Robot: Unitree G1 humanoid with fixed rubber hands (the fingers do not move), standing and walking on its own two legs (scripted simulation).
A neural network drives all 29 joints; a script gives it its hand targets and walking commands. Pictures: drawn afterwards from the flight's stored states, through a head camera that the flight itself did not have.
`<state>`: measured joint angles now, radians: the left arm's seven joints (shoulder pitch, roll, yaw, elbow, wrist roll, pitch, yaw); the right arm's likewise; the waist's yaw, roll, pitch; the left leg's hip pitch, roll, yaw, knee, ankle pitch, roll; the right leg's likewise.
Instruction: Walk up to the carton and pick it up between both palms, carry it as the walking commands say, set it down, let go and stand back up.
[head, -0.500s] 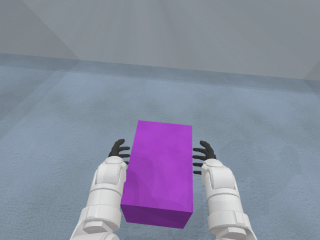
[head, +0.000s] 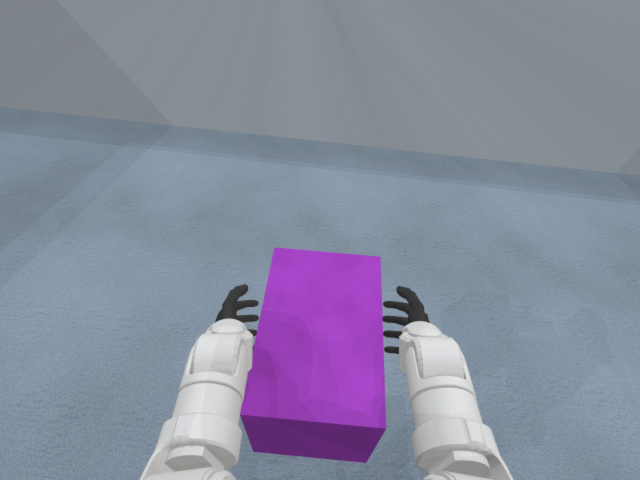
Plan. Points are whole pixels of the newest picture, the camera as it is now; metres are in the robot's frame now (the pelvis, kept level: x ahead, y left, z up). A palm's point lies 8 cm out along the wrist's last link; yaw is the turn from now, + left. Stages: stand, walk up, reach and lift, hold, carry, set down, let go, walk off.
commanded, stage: reach and lift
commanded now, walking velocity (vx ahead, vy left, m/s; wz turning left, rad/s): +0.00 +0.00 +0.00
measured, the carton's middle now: (318, 351) +0.33 +0.01 -0.04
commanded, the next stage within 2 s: hold in 0.68 s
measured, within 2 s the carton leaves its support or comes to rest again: neither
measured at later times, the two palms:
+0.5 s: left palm (226, 344) +0.29 +0.13 +0.04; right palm (421, 349) +0.29 -0.13 +0.04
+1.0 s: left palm (228, 346) +0.28 +0.13 +0.04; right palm (422, 351) +0.29 -0.13 +0.04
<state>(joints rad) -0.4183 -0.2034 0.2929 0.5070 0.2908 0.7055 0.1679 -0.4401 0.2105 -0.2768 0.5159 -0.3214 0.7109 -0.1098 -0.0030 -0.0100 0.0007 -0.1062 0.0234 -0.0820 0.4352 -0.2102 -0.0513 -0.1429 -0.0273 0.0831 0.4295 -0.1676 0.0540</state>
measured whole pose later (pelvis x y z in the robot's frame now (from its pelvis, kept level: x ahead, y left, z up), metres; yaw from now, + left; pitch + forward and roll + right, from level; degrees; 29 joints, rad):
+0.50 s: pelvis +0.00 +0.00 +0.00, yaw +0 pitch -8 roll +0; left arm -0.34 -0.18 0.21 0.44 0.25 0.76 0.16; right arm -0.36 0.18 -0.19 0.45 -0.28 0.76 -0.07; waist -0.02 -0.01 -0.01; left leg -0.10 0.02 -0.09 0.45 -0.21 -0.05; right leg -0.13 -0.03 0.08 0.44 -0.17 0.05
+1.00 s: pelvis -0.01 +0.00 +0.00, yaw +1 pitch -8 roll +0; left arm -0.38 -0.19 0.23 0.49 0.26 0.75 0.18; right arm -0.39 0.19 -0.22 0.49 -0.29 0.76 -0.12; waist -0.02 -0.01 -0.02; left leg -0.12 0.02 -0.09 0.48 -0.22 -0.05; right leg -0.15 -0.03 0.08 0.47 -0.18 0.05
